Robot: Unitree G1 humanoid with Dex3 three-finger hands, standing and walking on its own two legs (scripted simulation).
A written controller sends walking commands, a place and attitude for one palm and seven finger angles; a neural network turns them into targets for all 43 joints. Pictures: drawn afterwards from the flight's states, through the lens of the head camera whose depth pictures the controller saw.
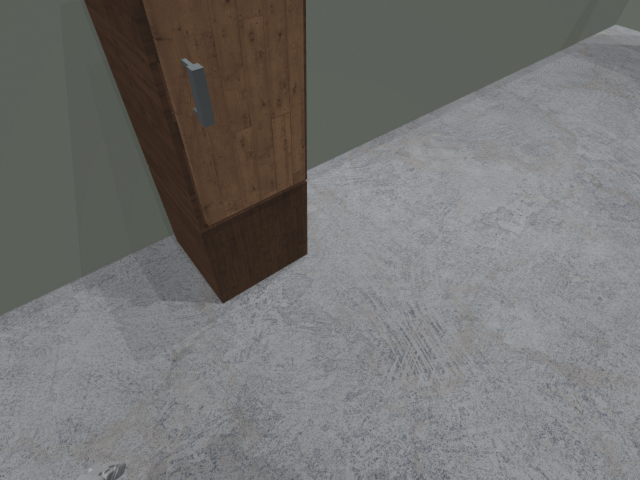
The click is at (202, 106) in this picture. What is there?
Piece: cupboard door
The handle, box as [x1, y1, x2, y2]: [181, 58, 214, 127]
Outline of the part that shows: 184,58 181,59 182,64 187,68 196,106 195,108 193,108 193,110 198,116 199,122 205,127 213,124 214,120 203,67 198,63 192,64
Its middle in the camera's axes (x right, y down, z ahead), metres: -0.27 -0.31 +0.82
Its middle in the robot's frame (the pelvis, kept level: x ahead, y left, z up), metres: +0.82 +0.31 +0.07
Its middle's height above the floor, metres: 0.84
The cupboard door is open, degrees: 0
